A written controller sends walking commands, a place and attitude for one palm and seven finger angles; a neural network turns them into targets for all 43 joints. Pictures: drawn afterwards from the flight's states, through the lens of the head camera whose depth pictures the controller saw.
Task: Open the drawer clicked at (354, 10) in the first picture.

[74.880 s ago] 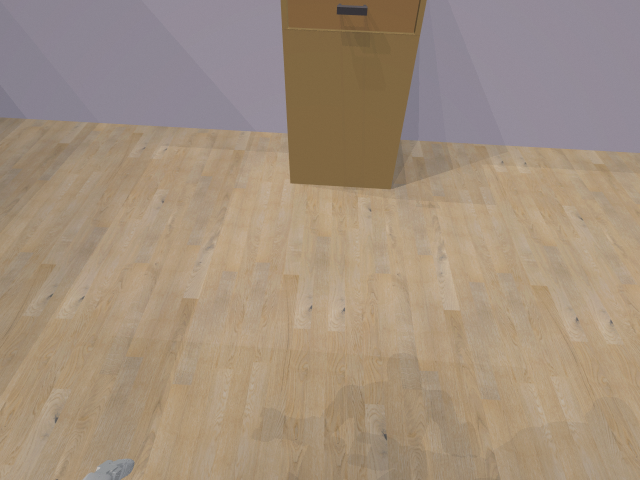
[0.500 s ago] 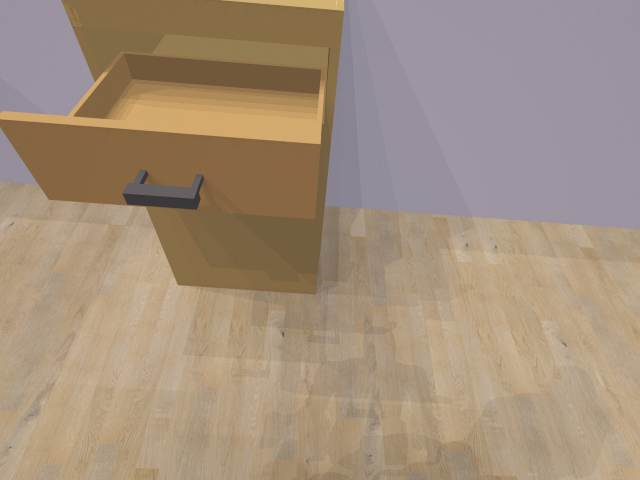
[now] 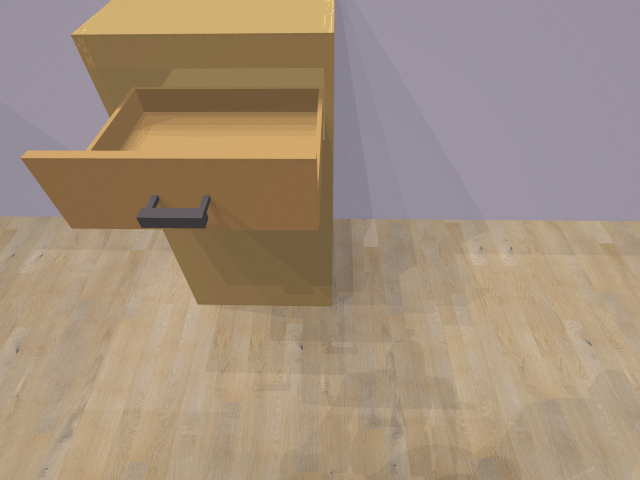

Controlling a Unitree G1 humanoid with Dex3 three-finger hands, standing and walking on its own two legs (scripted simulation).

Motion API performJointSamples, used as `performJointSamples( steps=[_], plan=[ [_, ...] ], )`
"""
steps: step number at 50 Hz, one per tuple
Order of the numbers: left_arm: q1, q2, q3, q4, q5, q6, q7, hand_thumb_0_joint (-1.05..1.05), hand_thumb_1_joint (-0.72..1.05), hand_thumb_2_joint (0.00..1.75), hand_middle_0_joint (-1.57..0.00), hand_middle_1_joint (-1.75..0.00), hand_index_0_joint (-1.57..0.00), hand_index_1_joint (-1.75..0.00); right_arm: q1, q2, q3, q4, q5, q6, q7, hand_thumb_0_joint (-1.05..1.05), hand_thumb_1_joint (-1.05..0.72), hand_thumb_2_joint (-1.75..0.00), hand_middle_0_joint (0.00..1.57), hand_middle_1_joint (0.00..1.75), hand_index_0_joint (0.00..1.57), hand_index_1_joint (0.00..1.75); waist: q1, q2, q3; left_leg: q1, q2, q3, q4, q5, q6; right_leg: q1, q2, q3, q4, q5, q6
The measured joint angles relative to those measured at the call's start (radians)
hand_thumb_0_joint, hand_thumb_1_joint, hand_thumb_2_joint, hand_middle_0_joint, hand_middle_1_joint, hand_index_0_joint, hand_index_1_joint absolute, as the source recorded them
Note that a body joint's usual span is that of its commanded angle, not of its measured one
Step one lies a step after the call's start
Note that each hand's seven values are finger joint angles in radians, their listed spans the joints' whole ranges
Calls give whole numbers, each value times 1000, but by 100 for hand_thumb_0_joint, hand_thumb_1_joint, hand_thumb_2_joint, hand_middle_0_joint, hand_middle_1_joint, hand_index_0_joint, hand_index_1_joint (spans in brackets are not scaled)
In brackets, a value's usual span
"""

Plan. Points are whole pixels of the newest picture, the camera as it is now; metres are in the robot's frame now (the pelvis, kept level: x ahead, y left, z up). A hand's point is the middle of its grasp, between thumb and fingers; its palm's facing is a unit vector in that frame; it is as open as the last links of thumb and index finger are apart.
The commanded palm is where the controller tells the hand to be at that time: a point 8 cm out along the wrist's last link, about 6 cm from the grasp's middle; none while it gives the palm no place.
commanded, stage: let the arm hang, fingers relaxed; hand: left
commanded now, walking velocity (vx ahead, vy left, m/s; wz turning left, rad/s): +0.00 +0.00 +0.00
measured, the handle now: (176, 209) +0.50 +0.26 +0.04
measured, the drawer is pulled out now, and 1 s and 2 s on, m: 0.30 0.30 0.30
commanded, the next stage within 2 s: look to check the result in 0.28 s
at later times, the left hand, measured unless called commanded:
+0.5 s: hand out of the picture +0.01 +0.17 -0.17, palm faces +0.01 -0.98 -0.21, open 7.4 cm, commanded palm none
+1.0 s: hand out of the picture +0.04 +0.16 -0.17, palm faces +0.01 -0.97 -0.23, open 7.4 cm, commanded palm none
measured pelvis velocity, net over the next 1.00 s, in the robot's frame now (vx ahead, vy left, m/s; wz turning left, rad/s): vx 0.03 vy -0.02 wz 0.00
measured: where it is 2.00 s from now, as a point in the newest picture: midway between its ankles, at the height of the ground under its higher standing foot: outside the picture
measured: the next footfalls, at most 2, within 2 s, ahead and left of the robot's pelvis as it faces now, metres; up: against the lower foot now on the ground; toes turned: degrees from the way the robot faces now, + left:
none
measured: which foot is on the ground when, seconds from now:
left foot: down 0.00-1.00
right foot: down 0.00-1.00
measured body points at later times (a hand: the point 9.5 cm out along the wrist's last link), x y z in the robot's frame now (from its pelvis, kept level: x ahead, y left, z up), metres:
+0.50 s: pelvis +0.02 -0.01 +0.00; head +0.04 -0.02 +0.45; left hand +0.01 +0.22 -0.15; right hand -0.01 -0.22 -0.16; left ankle +0.02 +0.11 -0.74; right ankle +0.03 -0.10 -0.74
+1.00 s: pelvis +0.03 -0.02 +0.00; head +0.04 -0.03 +0.45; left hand +0.04 +0.22 -0.15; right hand +0.03 -0.25 -0.16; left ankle +0.02 +0.11 -0.74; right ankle +0.03 -0.10 -0.74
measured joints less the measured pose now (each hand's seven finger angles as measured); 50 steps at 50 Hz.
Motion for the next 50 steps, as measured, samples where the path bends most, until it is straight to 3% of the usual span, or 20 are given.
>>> performJointSamples(
  steps=[7,50],
  plan=[
    [-25,-24,0,-2,1,-8,2,0,91,90,-20,-30,-20,-30,8,11,-3,15,-1,-3,-4,0,-90,-90,20,30,20,30,-5,-17,-4,5,6,-2,0,-6,-7,6,7,-2,-3,-5,-6],
    [-59,12,12,13,-4,-21,4,0,90,90,-20,-30,-20,-30,-47,-37,-11,21,0,-7,-12,0,-90,-90,20,30,20,30,-3,-13,11,60,32,-10,-42,-21,-35,67,35,-7,-60,-14,-28]
  ],
)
